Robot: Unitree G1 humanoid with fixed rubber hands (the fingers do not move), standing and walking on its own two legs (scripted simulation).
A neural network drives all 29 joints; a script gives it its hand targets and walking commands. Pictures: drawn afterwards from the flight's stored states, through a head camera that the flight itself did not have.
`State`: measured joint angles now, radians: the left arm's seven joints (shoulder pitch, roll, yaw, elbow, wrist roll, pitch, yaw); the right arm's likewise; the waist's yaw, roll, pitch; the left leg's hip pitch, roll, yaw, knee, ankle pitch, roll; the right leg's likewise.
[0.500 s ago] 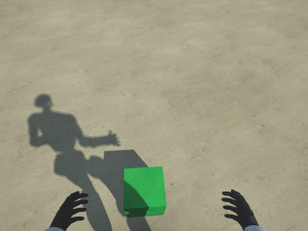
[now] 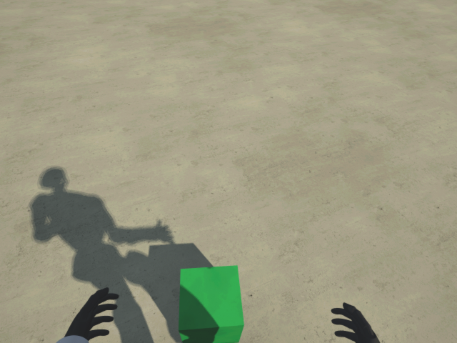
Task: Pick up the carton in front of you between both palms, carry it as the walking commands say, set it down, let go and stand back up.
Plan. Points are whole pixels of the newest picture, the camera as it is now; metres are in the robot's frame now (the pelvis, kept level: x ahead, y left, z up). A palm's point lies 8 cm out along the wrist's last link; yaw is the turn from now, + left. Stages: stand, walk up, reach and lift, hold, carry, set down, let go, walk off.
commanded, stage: stand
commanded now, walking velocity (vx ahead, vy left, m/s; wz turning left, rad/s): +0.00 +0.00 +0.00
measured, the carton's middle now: (210, 306) +0.39 +0.05 -0.65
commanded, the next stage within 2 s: none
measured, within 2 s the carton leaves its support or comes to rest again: neither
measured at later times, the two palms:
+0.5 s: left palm out of the picture +0.13 +0.30 -0.10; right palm out of the picture +0.12 -0.28 -0.08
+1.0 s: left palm out of the picture +0.10 +0.31 -0.10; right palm out of the picture +0.09 -0.29 -0.09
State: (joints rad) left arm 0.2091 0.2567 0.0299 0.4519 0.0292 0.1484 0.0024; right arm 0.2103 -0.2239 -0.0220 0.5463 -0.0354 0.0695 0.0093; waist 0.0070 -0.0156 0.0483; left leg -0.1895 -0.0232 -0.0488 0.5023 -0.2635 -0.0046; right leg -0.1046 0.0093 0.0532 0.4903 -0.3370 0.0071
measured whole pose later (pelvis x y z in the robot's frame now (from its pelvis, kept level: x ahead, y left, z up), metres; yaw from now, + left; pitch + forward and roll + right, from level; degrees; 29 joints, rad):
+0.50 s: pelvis +0.01 +0.01 +0.00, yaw -1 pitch -1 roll +0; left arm 0.20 0.35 0.03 0.77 0.04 0.01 0.03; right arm 0.15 -0.33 -0.03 0.84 -0.03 0.00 -0.02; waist -0.01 -0.04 0.01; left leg -0.21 -0.02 -0.03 0.49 -0.27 0.01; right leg -0.11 0.00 0.07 0.44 -0.32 0.02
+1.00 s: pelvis +0.00 +0.01 +0.01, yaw -1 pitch -2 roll +0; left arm 0.19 0.37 0.01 0.91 0.03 0.00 0.02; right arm 0.14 -0.36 -0.01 0.97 -0.02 -0.01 -0.02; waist 0.00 -0.03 0.02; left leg -0.17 -0.02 -0.03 0.42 -0.22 0.01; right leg -0.08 0.00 0.06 0.39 -0.27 0.02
